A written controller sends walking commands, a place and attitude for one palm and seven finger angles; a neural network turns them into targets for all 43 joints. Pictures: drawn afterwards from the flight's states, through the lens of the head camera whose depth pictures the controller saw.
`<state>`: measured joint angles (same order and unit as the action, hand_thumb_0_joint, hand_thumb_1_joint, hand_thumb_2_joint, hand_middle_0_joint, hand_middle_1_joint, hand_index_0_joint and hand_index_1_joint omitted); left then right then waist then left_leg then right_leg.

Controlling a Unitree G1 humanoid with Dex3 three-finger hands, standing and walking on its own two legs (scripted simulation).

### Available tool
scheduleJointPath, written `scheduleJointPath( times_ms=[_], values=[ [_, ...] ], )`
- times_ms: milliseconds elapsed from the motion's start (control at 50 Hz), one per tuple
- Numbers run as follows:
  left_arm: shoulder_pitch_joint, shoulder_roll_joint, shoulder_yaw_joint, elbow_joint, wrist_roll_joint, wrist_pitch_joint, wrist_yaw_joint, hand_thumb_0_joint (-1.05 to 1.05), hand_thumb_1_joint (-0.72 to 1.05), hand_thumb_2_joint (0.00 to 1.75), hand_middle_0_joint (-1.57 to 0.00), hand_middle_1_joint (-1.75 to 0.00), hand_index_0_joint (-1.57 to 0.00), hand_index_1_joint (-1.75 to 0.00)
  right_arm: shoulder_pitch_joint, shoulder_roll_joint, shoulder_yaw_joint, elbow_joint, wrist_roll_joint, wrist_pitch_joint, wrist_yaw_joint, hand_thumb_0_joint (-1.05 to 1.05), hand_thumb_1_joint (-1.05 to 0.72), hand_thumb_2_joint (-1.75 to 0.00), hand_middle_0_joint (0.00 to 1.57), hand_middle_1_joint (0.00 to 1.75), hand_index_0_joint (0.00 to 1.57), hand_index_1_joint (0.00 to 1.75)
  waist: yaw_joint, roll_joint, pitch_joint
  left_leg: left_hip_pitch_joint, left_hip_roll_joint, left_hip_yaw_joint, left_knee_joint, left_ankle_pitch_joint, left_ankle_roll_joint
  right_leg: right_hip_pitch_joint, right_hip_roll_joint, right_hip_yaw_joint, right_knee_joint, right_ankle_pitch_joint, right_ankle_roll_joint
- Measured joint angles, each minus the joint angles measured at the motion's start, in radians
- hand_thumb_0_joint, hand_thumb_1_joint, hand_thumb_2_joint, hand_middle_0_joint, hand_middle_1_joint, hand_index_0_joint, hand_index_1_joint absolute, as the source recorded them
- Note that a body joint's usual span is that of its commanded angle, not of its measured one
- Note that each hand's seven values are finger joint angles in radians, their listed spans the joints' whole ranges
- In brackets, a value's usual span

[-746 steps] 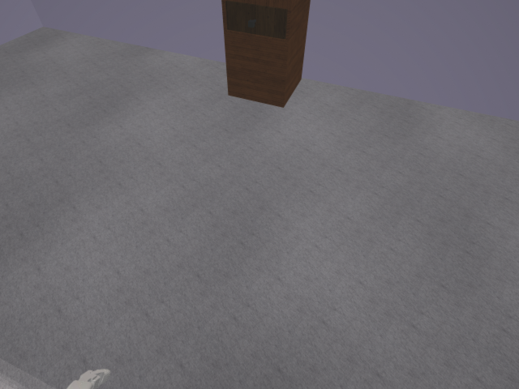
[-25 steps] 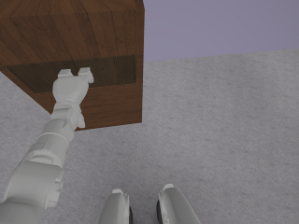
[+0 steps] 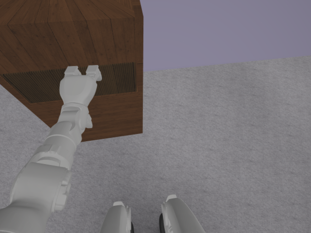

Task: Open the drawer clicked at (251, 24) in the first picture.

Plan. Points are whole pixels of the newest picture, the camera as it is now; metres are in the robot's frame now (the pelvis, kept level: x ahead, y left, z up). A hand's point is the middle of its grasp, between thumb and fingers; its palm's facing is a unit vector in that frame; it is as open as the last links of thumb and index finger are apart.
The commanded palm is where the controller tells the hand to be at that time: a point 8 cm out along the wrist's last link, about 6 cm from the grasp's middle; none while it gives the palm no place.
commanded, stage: move the hooked fingers above the handle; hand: left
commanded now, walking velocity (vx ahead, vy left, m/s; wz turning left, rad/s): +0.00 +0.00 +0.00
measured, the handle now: (79, 94) +0.55 +0.20 -0.10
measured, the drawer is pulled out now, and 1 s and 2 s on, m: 0.00 0.00 0.00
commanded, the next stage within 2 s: lower the fingers behind the handle in 1.84 s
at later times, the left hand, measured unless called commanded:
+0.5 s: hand (82, 87) +0.52 +0.16 -0.02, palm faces +0.15 -0.03 -0.99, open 13.8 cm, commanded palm +0.48 +0.19 +0.01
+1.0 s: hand (80, 90) +0.52 +0.17 -0.03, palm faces +0.12 +0.02 -0.99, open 13.8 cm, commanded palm +0.48 +0.19 +0.01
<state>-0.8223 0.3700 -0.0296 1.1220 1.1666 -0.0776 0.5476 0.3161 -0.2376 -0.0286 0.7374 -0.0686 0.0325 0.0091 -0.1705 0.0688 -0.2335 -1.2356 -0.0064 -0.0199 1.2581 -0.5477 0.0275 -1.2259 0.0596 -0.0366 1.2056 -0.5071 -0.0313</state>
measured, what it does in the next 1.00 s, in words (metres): stands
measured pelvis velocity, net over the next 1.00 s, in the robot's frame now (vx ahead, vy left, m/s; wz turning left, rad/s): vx -0.01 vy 0.00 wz -0.01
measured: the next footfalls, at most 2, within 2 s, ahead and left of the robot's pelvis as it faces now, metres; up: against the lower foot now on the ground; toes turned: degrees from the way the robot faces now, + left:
none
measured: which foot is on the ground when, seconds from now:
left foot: down 0.00-1.00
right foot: down 0.00-1.00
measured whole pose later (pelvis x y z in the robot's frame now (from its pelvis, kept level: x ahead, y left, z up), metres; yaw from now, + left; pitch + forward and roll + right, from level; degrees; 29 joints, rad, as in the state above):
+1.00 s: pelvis -0.01 +0.00 -0.02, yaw +0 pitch +32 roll -3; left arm -0.96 0.42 -0.02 1.20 1.17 0.06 0.67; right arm 0.28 -0.27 -0.03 0.73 -0.06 0.03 0.03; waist -0.19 0.08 -0.20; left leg -1.33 0.00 -0.02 1.33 -0.56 0.02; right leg -1.33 0.06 -0.04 1.27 -0.51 -0.03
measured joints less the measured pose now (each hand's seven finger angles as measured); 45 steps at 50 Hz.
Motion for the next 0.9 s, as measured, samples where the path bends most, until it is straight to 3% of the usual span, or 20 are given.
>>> scheduleJointPath(
  times_ms=[60, 100, 140, 200, 260, 320, 380, 420, 480, 520, 540, 600, 640, 700, 760, 840, 900],
  values=[
    [-0.050, 0.036, 0.040, 0.044, 0.014, 0.071, 0.097, 0.00, -0.49, 0.30, -0.32, -1.20, -0.32, -1.20, -0.026, -0.007, 0.001, -0.004, -0.006, 0.009, 0.010, 0.00, -0.90, -0.89, 0.20, 0.30, 0.21, 0.30, -0.011, 0.002, 0.015, -0.036, 0.003, 0.004, 0.031, -0.007, -0.001, -0.039, 0.002, 0.002, 0.034, -0.006, -0.001],
    [-0.083, 0.064, 0.051, 0.084, 0.001, 0.143, 0.119, 0.00, -0.49, 0.30, -0.32, -1.20, -0.32, -1.20, -0.044, -0.010, 0.001, -0.008, -0.002, 0.013, 0.019, 0.00, -0.90, -0.89, 0.20, 0.30, 0.21, 0.30, -0.012, 0.004, 0.036, -0.051, 0.003, 0.009, 0.037, -0.004, -0.001, -0.057, 0.002, 0.006, 0.043, -0.003, 0.000],
    [-0.096, 0.085, 0.046, 0.113, -0.027, 0.210, 0.091, 0.00, -0.48, 0.30, -0.32, -1.20, -0.32, -1.20, -0.053, -0.013, 0.001, -0.015, 0.009, 0.015, 0.025, 0.00, -0.91, -0.89, 0.20, 0.30, 0.21, 0.30, -0.005, 0.007, 0.055, -0.056, 0.003, 0.014, 0.030, 0.004, 0.000, -0.065, 0.002, 0.012, 0.040, 0.005, 0.002],
    [-0.076, 0.091, -0.001, 0.105, -0.100, 0.255, -0.021, 0.00, -0.48, 0.30, -0.31, -1.20, -0.32, -1.20, -0.048, -0.012, -0.004, -0.018, 0.024, 0.009, 0.024, 0.00, -0.91, -0.89, 0.20, 0.30, 0.20, 0.30, 0.015, 0.011, 0.072, -0.044, -0.001, 0.016, 0.002, 0.020, 0.001, -0.053, -0.002, 0.015, 0.016, 0.018, 0.004],
    [-0.024, 0.059, -0.053, 0.017, -0.166, 0.196, -0.150, 0.00, -0.48, 0.30, -0.32, -1.20, -0.32, -1.20, -0.028, -0.003, -0.013, -0.002, 0.028, -0.007, 0.011, 0.00, -0.91, -0.89, 0.20, 0.30, 0.21, 0.30, 0.037, 0.006, 0.069, -0.013, -0.009, 0.008, -0.029, 0.030, 0.001, -0.019, -0.010, 0.008, -0.014, 0.021, 0.004],
    [0.025, 0.019, -0.095, -0.069, -0.146, 0.072, -0.199, 0.00, -0.48, 0.30, -0.32, -1.20, -0.32, -1.20, -0.003, 0.004, -0.018, 0.016, 0.022, -0.025, -0.008, 0.00, -0.90, -0.89, 0.20, 0.30, 0.21, 0.30, 0.044, -0.003, 0.038, 0.012, -0.015, -0.006, -0.043, 0.028, -0.002, 0.014, -0.015, -0.005, -0.031, 0.015, 0.001],
    [0.025, -0.007, -0.087, -0.082, -0.054, -0.036, -0.124, 0.00, -0.48, 0.30, -0.32, -1.20, -0.33, -1.20, 0.002, 0.000, -0.018, 0.021, 0.010, -0.030, -0.017, 0.00, -0.90, -0.89, 0.20, 0.30, 0.21, 0.30, 0.029, -0.004, 0.000, 0.006, -0.013, -0.019, -0.020, 0.010, -0.006, 0.014, -0.013, -0.017, -0.019, 0.000, -0.004],
    [-0.003, -0.010, -0.043, -0.058, -0.007, -0.047, -0.033, 0.00, -0.49, 0.30, -0.33, -1.20, -0.33, -1.20, -0.013, -0.008, -0.013, 0.017, -0.001, -0.020, -0.012, 0.00, -0.90, -0.89, 0.20, 0.30, 0.21, 0.30, 0.010, -0.002, -0.012, -0.013, -0.008, -0.019, 0.009, -0.004, -0.007, -0.005, -0.007, -0.019, 0.005, -0.011, -0.006],
    [-0.074, 0.011, 0.011, 0.021, 0.013, 0.055, 0.101, 0.00, -0.49, 0.30, -0.32, -1.20, -0.32, -1.20, -0.045, -0.015, -0.007, -0.002, -0.009, 0.001, 0.003, 0.00, -0.90, -0.89, 0.20, 0.30, 0.21, 0.30, -0.015, 0.002, -0.002, -0.045, -0.001, -0.009, 0.044, -0.016, -0.005, -0.043, -0.001, -0.011, 0.042, -0.017, -0.005],
    [-0.120, 0.032, 0.028, 0.090, 0.008, 0.158, 0.144, 0.00, -0.49, 0.30, -0.32, -1.20, -0.32, -1.20, -0.067, -0.016, 0.001, -0.014, -0.003, 0.012, 0.013, 0.00, -0.90, -0.89, 0.20, 0.30, 0.21, 0.30, -0.021, 0.002, 0.023, -0.055, 0.001, 0.003, 0.048, -0.012, -0.004, -0.059, 0.000, 0.000, 0.053, -0.013, -0.002],
    [-0.128, 0.039, 0.020, 0.104, 0.006, 0.179, 0.163, 0.00, -0.48, 0.30, -0.32, -1.20, -0.32, -1.21, -0.074, -0.016, 0.005, -0.020, 0.003, 0.017, 0.016, 0.00, -0.91, -0.89, 0.20, 0.30, 0.20, 0.30, -0.018, 0.002, 0.037, -0.055, 0.001, 0.009, 0.043, -0.007, -0.003, -0.062, 0.000, 0.006, 0.052, -0.008, 0.000],
    [-0.131, 0.043, -0.003, 0.125, -0.038, 0.276, 0.076, 0.00, -0.48, 0.30, -0.31, -1.20, -0.31, -1.23, -0.083, -0.014, 0.016, -0.034, 0.024, 0.027, 0.020, 0.00, -0.91, -0.89, 0.20, 0.30, 0.20, 0.30, -0.005, 0.009, 0.070, -0.041, 0.001, 0.023, 0.010, 0.015, 0.002, -0.054, 0.000, 0.021, 0.027, 0.014, 0.005],
    [-0.107, 0.047, 0.004, 0.127, -0.095, 0.296, -0.020, 0.00, -0.48, 0.30, -0.31, -1.20, -0.31, -1.23, -0.076, -0.009, 0.021, -0.040, 0.036, 0.026, 0.014, 0.00, -0.91, -0.89, 0.20, 0.30, 0.20, 0.30, 0.001, 0.013, 0.078, -0.023, 0.000, 0.028, -0.019, 0.029, 0.003, -0.039, -0.001, 0.027, 0.002, 0.027, 0.007],
    [-0.043, 0.054, 0.000, 0.076, -0.155, 0.234, -0.148, 0.00, -0.48, 0.30, -0.32, -1.20, -0.32, -1.22, -0.041, 0.005, 0.020, -0.037, 0.040, 0.004, -0.005, 0.00, -0.91, -0.89, 0.20, 0.30, 0.21, 0.30, 0.013, 0.008, 0.069, 0.007, -0.002, 0.028, -0.053, 0.041, 0.002, -0.010, -0.003, 0.029, -0.029, 0.036, 0.006],
    [0.001, 0.052, -0.052, 0.012, -0.129, 0.110, -0.190, 0.00, -0.48, 0.30, -0.32, -1.20, -0.32, -1.21, 0.003, 0.012, 0.010, -0.014, 0.036, -0.030, -0.022, 0.00, -0.90, -0.89, 0.20, 0.30, 0.21, 0.30, 0.024, 0.000, 0.040, 0.016, -0.008, 0.009, -0.054, 0.036, -0.003, 0.008, -0.008, 0.011, -0.034, 0.026, 0.000],
    [-0.017, 0.048, -0.063, -0.023, -0.034, -0.026, -0.112, 0.00, -0.49, 0.30, -0.32, -1.20, -0.32, -1.20, 0.024, 0.002, -0.004, 0.014, 0.019, -0.045, -0.027, 0.00, -0.90, -0.89, 0.20, 0.30, 0.21, 0.30, 0.016, -0.002, 0.005, -0.019, -0.009, -0.017, -0.001, 0.010, -0.008, -0.013, -0.009, -0.017, 0.002, 0.001, -0.007],
    [-0.073, 0.049, -0.016, 0.015, -0.003, -0.018, -0.002, 0.00, -0.49, 0.30, -0.32, -1.20, -0.32, -1.20, 0.005, -0.013, -0.009, 0.018, 0.005, -0.033, -0.013, 0.00, -0.90, -0.89, 0.20, 0.30, 0.21, 0.30, -0.004, 0.000, -0.005, -0.064, -0.004, -0.021, 0.047, -0.009, -0.009, -0.056, -0.004, -0.023, 0.042, -0.013, -0.008]
  ],
)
